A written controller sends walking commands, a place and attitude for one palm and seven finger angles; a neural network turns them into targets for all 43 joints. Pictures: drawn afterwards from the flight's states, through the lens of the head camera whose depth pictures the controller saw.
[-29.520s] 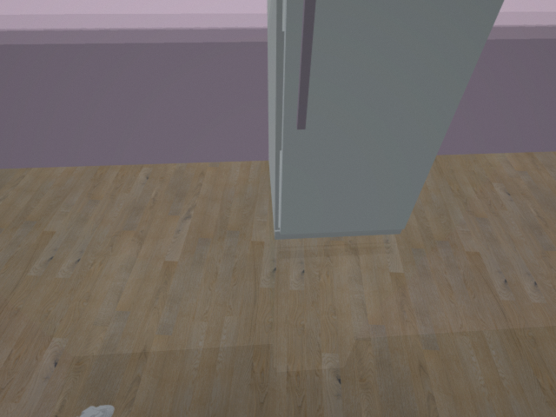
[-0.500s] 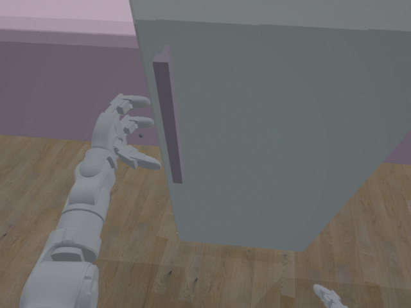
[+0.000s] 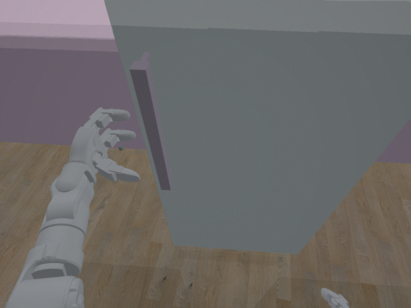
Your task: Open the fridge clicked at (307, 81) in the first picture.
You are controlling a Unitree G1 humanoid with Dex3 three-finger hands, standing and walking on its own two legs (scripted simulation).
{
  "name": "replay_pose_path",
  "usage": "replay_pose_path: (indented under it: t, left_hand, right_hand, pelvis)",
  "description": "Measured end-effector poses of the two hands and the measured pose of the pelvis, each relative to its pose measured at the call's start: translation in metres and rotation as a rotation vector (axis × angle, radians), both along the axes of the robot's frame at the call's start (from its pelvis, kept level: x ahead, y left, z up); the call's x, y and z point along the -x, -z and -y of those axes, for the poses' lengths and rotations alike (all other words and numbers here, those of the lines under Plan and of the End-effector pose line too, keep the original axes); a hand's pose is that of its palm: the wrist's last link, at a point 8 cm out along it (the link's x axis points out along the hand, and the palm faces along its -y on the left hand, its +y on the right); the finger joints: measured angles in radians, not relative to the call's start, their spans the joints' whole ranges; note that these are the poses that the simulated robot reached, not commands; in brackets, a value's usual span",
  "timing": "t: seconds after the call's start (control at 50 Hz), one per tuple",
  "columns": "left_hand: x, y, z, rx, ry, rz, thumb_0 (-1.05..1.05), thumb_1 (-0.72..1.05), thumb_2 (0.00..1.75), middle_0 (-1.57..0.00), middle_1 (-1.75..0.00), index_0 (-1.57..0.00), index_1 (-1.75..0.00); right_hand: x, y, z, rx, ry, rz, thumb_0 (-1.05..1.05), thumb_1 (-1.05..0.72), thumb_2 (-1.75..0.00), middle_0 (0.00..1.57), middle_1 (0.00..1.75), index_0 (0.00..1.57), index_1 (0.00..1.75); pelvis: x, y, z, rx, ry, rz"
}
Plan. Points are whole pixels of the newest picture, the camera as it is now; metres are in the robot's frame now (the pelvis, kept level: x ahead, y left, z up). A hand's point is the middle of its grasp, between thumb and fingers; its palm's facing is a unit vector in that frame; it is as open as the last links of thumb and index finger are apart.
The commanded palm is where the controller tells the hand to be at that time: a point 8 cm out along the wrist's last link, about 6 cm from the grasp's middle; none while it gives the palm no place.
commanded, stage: move the hooked fingers beside the handle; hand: left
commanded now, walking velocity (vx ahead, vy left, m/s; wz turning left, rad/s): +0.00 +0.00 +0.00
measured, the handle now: (158, 134) +0.46 +0.11 +0.09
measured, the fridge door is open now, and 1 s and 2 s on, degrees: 0 0 0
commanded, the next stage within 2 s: feel for the door with the fingertips in 1.12 s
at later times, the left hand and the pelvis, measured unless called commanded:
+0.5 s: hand (121, 143) +0.39 +0.17 +0.12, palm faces -0.05 -1.00 -0.02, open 14.0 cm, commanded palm +0.37 +0.23 +0.13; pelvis -0.01 +0.01 +0.00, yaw +0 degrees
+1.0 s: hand (117, 145) +0.39 +0.18 +0.12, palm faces -0.06 -1.00 -0.01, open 14.0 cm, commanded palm +0.36 +0.24 +0.12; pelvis -0.01 +0.02 +0.00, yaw +0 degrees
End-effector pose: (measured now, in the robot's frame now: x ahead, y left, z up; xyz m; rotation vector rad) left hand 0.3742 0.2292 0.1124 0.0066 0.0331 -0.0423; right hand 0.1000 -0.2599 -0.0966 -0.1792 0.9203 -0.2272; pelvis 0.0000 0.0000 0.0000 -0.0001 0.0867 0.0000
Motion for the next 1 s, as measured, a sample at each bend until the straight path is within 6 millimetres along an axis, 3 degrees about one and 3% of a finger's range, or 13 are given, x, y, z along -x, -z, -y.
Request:
replay_pose_path:
  t: [0.18,0.26,0.38,0.54,0.62,0.76,0.88,1.0]
  left_hand:
    - [0.002,-0.02,-0.005,-0.01,-0.02,0.081,-0.01,-0.5,0.3,-0.31,-1.2,-0.3,-1.2]
    - [0.005,-0.013,-0.009,-0.007,-0.009,0.025,-0.01,-0.5,0.3,-0.3,-1.2,-0.3,-1.2]
    - [0.01,0.002,-0.003,0.0,0.003,-0.005,-0.01,-0.5,0.3,-0.3,-1.2,-0.3,-1.2]
    - [-0.007,-0.017,0.004,-0.013,0.005,0.073,-0.01,-0.5,0.3,-0.31,-1.2,-0.3,-1.2]
    - [-0.015,-0.015,0.001,0.001,0.003,0.023,-0.01,-0.5,0.3,-0.31,-1.2,-0.3,-1.2]
    - [-0.002,-0.001,-0.012,-0.002,-0.016,0.011,-0.01,-0.49,0.3,-0.3,-1.2,-0.3,-1.2]
    - [0.007,-0.01,-0.012,-0.008,-0.007,0.08,-0.01,-0.5,0.3,-0.3,-1.2,-0.3,-1.2]
    - [0.002,-0.011,-0.003,0.002,0.018,0.037,-0.01,-0.5,0.3,-0.3,-1.2,-0.3,-1.2]
  right_hand:
    - [-0.02,-0.006,-0.011,-0.023,-0.026,0.064,0.01,-0.9,-0.9,0.2,0.3,0.2,0.3]
    - [-0.022,-0.005,-0.015,-0.031,-0.035,0.065,0.01,-0.9,-0.9,0.2,0.3,0.2,0.3]
    - [-0.017,-0.002,-0.019,-0.017,-0.045,0.041,0.01,-0.9,-0.9,0.2,0.3,0.2,0.3]
    - [0.0,0.001,-0.023,-0.01,-0.028,0.005,0.01,-0.9,-0.9,0.2,0.3,0.2,0.3]
    - [0.011,0.002,-0.024,-0.018,-0.002,-0.012,0.01,-0.9,-0.9,0.2,0.3,0.2,0.3]
    - [0.024,0.002,-0.022,-0.013,0.022,-0.036,0.01,-0.9,-0.9,0.2,0.3,0.2,0.3]
    - [0.019,0.001,-0.023,0.003,0.004,-0.035,0.01,-0.9,-0.9,0.2,0.3,0.2,0.3]
    - [0.003,-0.002,-0.027,-0.003,-0.017,0.012,0.01,-0.9,-0.9,0.2,0.3,0.2,0.3]
  pelvis:
    - [-0.003,-0.001,-0.002,-0.002,0.007,0.006]
    - [-0.002,0.0,-0.004,0.001,-0.001,0.008]
    - [0.003,0.001,-0.009,0.005,-0.01,0.008]
    - [0.007,0.001,-0.013,0.007,-0.006,0.009]
    - [0.006,0.0,-0.015,0.007,0.004,0.003]
    - [0.003,0.0,-0.018,0.008,0.017,0.004]
    - [0.004,0.0,-0.02,0.011,0.004,0.016]
    - [0.007,0.0,-0.022,0.013,-0.006,0.016]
